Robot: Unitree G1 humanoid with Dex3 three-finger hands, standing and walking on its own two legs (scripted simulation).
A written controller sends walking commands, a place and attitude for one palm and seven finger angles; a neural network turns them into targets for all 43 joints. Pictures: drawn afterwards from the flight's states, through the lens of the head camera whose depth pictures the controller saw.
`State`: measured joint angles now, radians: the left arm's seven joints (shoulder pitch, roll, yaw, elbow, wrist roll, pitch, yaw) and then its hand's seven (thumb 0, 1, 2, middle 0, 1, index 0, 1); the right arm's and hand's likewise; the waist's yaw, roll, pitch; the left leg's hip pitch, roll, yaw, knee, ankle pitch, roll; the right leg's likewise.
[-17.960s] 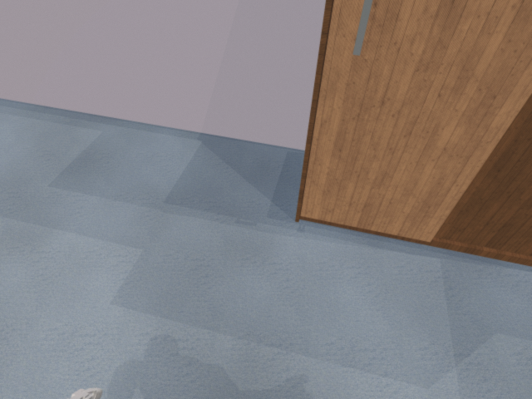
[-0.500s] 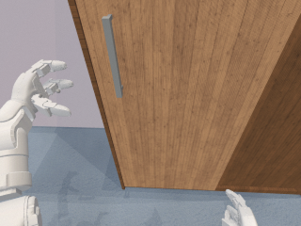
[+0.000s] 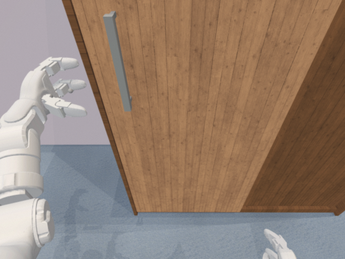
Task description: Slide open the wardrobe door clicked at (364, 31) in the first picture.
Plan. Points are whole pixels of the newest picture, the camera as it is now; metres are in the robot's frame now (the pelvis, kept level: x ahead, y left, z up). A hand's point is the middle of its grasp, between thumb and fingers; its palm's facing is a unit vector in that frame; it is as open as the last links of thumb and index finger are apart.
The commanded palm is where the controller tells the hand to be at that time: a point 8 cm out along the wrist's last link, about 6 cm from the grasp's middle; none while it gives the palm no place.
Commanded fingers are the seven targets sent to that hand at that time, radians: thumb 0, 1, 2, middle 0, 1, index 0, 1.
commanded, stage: move the hooked fingers beside the handle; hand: left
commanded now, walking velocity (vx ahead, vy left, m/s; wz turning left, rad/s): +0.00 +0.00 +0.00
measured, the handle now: (121, 66) +0.53 +0.17 +0.21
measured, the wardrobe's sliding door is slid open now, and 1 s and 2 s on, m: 0.00 0.00 0.00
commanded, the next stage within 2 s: feel for the door with the fingertips in 1.38 s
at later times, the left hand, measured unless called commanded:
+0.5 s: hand (86, 77) +0.45 +0.23 +0.23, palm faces +0.07 -1.00 +0.00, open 14.0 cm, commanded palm +0.43 +0.28 +0.22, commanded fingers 0.00 -0.50 0.30 -0.30 -1.20 -0.30 -1.20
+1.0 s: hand (90, 78) +0.46 +0.23 +0.22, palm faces +0.09 -1.00 -0.01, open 14.0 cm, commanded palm +0.43 +0.28 +0.22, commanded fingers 0.00 -0.50 0.30 -0.30 -1.20 -0.30 -1.20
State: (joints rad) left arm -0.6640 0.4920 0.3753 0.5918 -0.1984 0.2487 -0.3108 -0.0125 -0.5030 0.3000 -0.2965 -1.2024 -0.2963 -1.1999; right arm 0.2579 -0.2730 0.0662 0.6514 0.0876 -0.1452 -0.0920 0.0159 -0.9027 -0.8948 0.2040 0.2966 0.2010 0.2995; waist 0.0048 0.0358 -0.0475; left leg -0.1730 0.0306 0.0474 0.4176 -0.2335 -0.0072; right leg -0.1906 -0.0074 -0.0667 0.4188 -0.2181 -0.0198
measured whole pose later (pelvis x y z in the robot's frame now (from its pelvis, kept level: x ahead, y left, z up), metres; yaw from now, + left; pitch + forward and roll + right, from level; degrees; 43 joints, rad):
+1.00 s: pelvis +0.00 +0.01 +0.00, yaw -1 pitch +3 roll +0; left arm -0.88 0.52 0.38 0.91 -0.12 0.08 -0.24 -0.01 -0.50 0.30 -0.30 -1.20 -0.30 -1.20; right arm 0.38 -0.28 0.03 0.69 0.07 -0.12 -0.08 0.01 -0.90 -0.89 0.20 0.30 0.20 0.30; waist -0.06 0.03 -0.04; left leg -0.24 0.04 0.07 0.44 -0.24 0.00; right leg -0.26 0.00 -0.04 0.41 -0.20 -0.01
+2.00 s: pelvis +0.00 +0.01 +0.00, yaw -1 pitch +3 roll +0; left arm -0.95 0.42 0.32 0.95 -0.10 0.09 -0.14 -0.01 -0.50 0.30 -0.30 -1.20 -0.30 -1.20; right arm 0.33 -0.26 0.04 0.69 0.05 -0.11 -0.07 0.01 -0.90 -0.89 0.20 0.30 0.20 0.30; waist -0.06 0.03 -0.05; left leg -0.26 0.03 0.06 0.46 -0.25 0.01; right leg -0.27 -0.01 -0.05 0.44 -0.22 -0.01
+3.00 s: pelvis +0.00 +0.00 +0.00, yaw +0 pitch +3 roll +0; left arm -0.97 0.36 0.27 0.96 -0.12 0.08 -0.10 -0.01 -0.50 0.30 -0.30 -1.20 -0.30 -1.20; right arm 0.31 -0.26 0.04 0.70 0.05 -0.11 -0.07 0.01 -0.90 -0.89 0.20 0.30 0.20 0.30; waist -0.04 0.03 -0.05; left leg -0.26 0.03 0.05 0.45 -0.24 0.00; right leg -0.27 -0.01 -0.06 0.44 -0.21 -0.02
